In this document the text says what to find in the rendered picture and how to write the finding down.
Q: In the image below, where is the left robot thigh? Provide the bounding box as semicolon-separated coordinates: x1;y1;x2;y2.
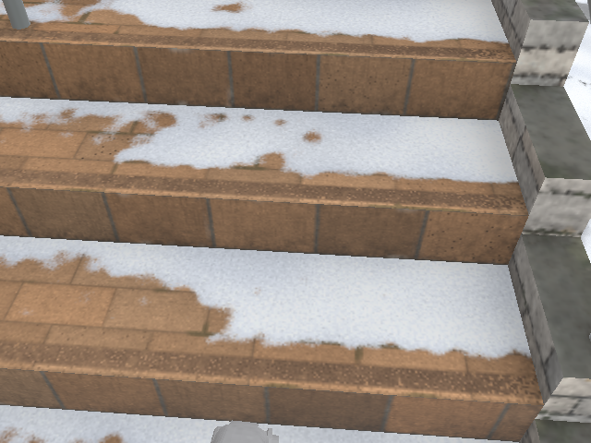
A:
212;420;279;443

